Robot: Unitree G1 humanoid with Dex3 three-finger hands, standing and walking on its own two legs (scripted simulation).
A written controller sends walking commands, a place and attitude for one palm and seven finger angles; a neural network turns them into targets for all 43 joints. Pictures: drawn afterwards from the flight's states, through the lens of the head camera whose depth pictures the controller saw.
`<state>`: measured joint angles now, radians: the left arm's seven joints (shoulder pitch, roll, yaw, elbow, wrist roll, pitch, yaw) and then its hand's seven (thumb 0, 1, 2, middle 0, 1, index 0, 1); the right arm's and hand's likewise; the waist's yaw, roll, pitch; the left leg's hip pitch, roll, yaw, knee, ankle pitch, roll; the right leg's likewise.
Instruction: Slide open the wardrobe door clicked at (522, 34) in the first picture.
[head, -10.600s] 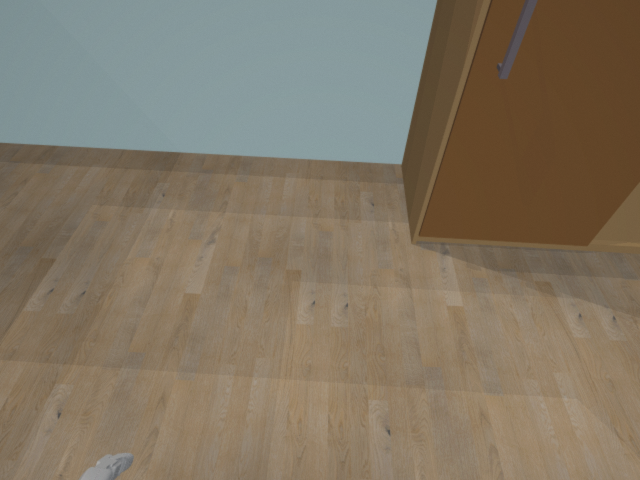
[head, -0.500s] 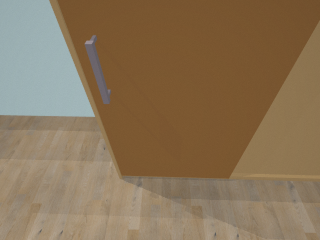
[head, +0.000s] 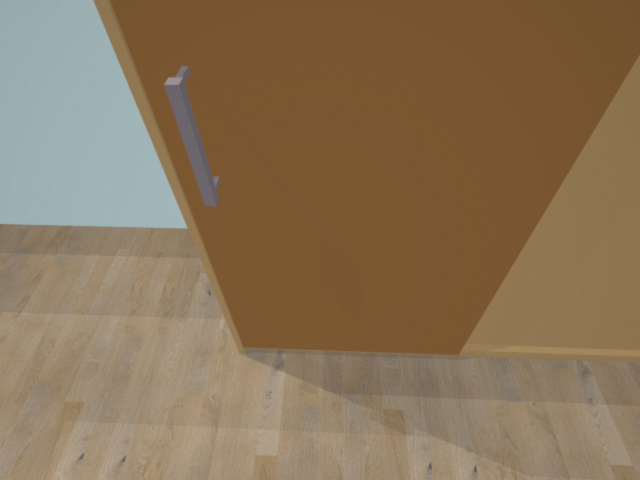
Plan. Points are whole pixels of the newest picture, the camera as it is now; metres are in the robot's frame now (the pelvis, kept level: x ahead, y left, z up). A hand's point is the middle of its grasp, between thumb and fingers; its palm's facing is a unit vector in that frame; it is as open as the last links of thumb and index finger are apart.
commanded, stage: look again from close up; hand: left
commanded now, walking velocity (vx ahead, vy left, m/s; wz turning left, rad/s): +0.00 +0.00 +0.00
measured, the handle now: (198, 142) +0.57 +0.24 +0.11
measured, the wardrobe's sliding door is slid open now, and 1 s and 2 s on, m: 0.00 0.00 0.00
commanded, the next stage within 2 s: shuffle to correct the standing spot in 0.36 s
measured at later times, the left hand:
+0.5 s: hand out of the picture +0.02 +0.18 -0.17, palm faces +0.04 -0.98 -0.22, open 7.4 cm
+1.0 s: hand out of the picture +0.05 +0.21 -0.17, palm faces +0.14 -0.97 -0.21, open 7.3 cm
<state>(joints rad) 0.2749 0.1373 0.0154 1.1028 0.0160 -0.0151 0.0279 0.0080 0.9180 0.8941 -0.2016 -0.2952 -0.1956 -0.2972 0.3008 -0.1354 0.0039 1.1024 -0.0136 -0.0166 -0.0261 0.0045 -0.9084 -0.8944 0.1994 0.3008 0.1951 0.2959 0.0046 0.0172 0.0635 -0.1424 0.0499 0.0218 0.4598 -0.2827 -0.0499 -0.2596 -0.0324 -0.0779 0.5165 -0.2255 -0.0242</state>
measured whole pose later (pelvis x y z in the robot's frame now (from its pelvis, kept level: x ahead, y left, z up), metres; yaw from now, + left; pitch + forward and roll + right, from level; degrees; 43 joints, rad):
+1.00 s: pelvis +0.06 +0.04 -0.01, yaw +4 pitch -1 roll +0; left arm 0.30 0.13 0.05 1.04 0.02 -0.05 0.03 0.01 0.92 0.89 -0.20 -0.30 -0.20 -0.30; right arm 0.39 -0.13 -0.01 1.11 -0.02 0.01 -0.01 0.01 -0.91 -0.89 0.20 0.30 0.20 0.30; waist 0.01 0.02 0.07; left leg -0.35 0.02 0.06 0.94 -0.49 0.00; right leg -0.23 -0.07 -0.14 0.58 -0.33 -0.02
